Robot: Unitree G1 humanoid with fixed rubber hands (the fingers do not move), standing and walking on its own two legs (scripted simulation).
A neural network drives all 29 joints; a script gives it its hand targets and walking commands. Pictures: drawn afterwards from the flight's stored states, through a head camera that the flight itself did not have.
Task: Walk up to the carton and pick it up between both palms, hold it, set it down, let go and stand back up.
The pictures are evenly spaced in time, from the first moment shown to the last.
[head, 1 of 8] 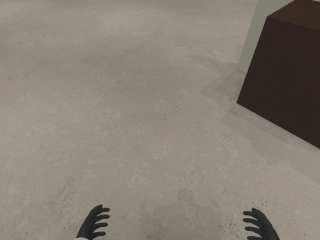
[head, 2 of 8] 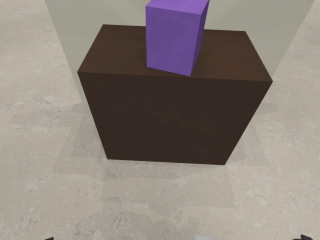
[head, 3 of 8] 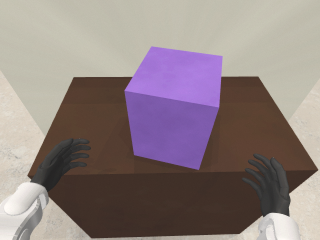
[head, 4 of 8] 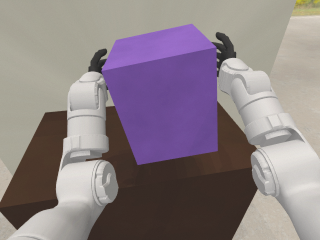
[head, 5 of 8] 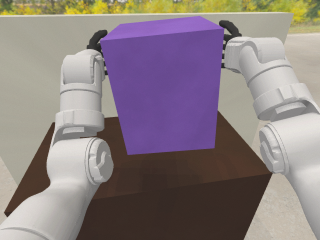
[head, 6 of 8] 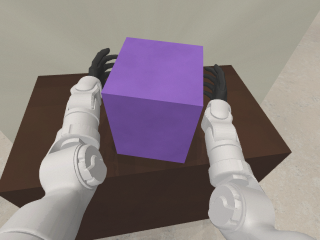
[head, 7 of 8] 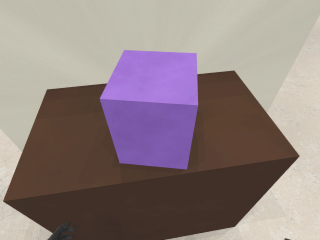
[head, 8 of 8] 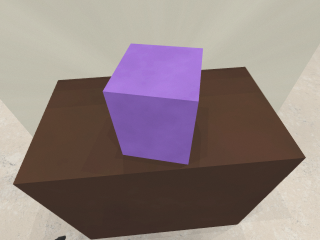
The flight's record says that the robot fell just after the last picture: no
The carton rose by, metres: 0.28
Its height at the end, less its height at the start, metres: +0.00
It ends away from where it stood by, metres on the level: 0.01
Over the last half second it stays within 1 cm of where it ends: yes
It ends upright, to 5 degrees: yes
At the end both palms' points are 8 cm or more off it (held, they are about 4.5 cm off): yes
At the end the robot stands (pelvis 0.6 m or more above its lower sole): yes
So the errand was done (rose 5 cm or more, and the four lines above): yes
